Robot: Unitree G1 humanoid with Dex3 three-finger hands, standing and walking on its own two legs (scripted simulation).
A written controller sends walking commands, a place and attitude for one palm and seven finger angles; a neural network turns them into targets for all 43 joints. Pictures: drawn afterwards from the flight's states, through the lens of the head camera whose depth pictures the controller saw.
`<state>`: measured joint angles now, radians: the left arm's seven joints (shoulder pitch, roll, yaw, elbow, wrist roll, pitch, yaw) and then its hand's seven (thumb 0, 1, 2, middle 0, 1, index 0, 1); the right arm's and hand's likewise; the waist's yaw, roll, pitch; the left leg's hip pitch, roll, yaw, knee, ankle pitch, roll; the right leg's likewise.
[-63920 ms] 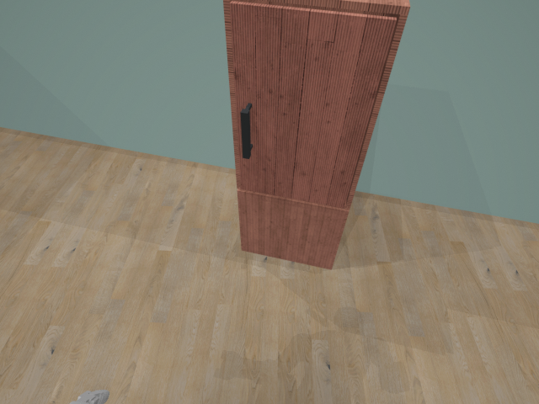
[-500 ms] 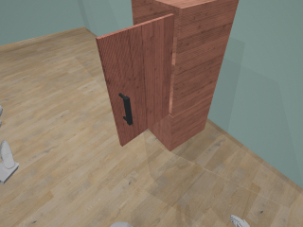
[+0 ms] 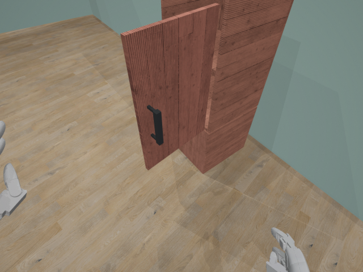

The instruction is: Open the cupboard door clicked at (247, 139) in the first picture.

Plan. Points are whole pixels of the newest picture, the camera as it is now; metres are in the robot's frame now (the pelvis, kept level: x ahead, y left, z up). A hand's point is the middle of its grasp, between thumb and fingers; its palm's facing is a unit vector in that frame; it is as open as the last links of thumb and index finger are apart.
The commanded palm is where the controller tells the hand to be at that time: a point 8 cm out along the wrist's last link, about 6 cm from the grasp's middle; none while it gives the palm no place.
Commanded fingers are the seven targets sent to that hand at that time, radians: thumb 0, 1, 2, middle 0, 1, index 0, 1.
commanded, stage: stop stepping back and stand still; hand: left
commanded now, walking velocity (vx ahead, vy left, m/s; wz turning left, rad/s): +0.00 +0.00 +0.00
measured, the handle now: (155, 125) +0.60 +0.13 -0.08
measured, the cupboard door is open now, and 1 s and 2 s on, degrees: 97 97 97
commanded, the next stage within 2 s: let the arm hang, fingers relaxed in 0.48 s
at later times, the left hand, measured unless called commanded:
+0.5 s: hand (4, 202) +0.19 +0.30 +0.15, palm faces +0.40 -0.79 -0.47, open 7.4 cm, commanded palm +0.13 +0.33 +0.18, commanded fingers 0.00 0.90 0.90 -0.20 -0.30 -0.20 -0.30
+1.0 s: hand out of the picture +0.00 +0.18 -0.17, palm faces +0.01 -0.98 -0.19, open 7.1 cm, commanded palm none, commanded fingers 0.00 0.90 0.90 -0.20 -0.30 -0.20 -0.30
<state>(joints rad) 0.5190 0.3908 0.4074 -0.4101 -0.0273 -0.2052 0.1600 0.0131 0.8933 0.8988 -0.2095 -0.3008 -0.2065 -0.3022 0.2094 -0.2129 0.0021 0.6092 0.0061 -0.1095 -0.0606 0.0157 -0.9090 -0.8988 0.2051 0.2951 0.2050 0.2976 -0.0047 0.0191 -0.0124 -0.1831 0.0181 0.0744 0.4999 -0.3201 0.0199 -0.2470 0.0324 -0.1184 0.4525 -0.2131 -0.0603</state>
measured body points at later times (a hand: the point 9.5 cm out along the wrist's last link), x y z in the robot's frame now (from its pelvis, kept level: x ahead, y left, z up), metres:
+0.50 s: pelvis -0.01 +0.03 +0.00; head +0.01 +0.04 +0.45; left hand +0.16 +0.34 +0.17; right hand +0.15 -0.20 -0.08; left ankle -0.03 +0.10 -0.74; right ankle +0.02 -0.08 -0.74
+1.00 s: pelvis -0.03 -0.01 +0.00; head +0.00 +0.01 +0.45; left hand +0.00 +0.24 -0.16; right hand +0.00 -0.27 -0.14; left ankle -0.03 +0.10 -0.74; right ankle +0.02 -0.08 -0.74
